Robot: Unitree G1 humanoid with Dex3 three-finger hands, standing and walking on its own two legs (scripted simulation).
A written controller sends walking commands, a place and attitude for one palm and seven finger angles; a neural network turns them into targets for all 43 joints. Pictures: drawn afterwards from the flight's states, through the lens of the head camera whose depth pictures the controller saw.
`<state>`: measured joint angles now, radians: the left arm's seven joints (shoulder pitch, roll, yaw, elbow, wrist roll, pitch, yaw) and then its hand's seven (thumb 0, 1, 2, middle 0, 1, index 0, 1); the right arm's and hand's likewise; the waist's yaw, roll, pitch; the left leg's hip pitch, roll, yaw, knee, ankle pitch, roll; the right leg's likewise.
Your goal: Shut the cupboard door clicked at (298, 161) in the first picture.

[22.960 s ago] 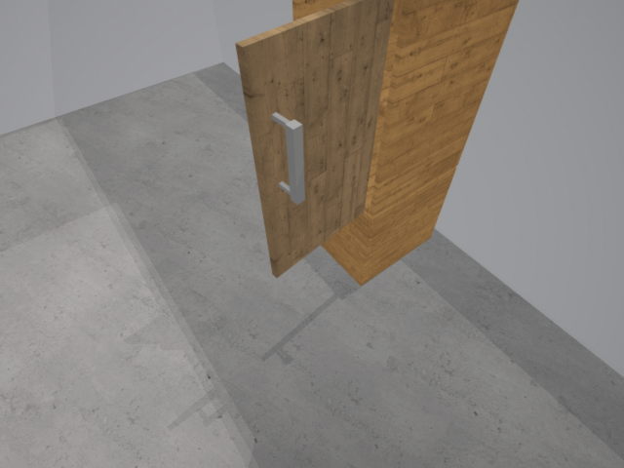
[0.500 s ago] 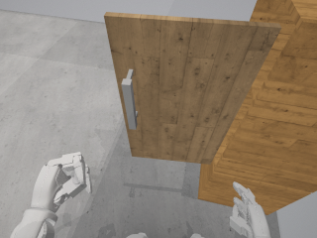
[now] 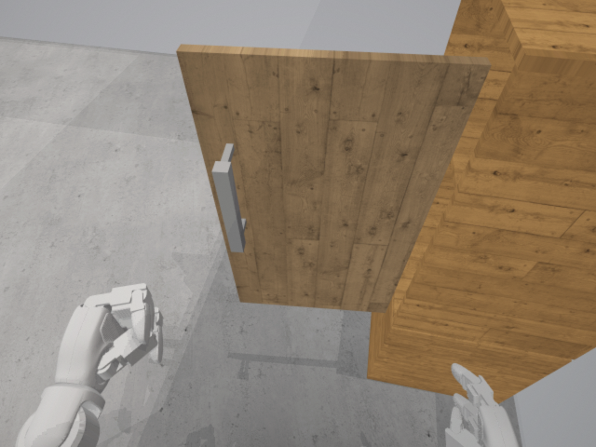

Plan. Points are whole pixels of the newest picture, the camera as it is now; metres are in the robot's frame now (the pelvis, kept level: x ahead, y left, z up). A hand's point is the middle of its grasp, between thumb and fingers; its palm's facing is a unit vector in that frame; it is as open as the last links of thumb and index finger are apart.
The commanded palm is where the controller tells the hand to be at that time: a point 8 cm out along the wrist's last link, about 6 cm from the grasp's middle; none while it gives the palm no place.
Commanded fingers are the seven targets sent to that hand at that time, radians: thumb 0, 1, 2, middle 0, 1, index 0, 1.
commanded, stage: raise the hand and make a fist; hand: left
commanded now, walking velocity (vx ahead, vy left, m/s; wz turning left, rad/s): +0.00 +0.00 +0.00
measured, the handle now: (233, 201) +0.44 +0.13 +0.08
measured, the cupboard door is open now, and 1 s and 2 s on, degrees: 97 97 94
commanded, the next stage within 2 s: bring the fist close to the handle in 0.10 s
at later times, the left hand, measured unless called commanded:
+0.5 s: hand (185, 310) +0.26 +0.16 +0.08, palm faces -0.01 -1.00 -0.05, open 3.1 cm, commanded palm +0.24 +0.21 +0.08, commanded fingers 0.00 0.90 0.90 -1.30 -1.50 -1.30 -1.50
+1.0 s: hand (214, 268) +0.32 +0.13 +0.08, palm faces -0.01 -1.00 -0.03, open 3.1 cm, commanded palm +0.30 +0.18 +0.08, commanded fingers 0.00 0.90 0.90 -1.30 -1.50 -1.30 -1.50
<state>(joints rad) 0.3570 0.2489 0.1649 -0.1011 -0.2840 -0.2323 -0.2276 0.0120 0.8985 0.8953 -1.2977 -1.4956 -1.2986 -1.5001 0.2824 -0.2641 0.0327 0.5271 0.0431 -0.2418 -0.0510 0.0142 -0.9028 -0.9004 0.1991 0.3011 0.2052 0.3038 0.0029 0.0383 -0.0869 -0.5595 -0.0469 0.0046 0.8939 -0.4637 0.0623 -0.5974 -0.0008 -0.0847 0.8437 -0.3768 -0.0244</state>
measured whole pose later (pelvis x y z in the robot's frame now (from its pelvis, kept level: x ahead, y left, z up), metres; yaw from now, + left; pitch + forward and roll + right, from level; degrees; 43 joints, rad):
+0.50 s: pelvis +0.00 -0.02 +0.00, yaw +0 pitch +8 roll -1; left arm 0.22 0.23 0.13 -0.01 -0.26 -0.23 -0.20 0.01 0.90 0.90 -1.30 -1.50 -1.30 -1.50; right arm 0.26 -0.26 0.04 0.55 0.04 -0.24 -0.05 0.01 -0.90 -0.90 0.20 0.30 0.21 0.30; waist 0.00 0.05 -0.09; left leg -0.56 -0.04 -0.01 0.88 -0.46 0.04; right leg -0.60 0.01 -0.10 0.85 -0.39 -0.05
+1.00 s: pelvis +0.01 -0.02 +0.00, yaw +0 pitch +9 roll +0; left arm 0.02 0.20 0.10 0.15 -0.21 -0.22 -0.11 0.01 0.90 0.90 -1.30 -1.50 -1.30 -1.50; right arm 0.25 -0.25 0.03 0.57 0.04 -0.18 -0.03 0.01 -0.90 -0.90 0.20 0.30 0.20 0.30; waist -0.02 0.04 -0.08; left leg -0.54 -0.04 0.01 0.85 -0.46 0.04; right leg -0.60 0.01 -0.08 0.83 -0.39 -0.05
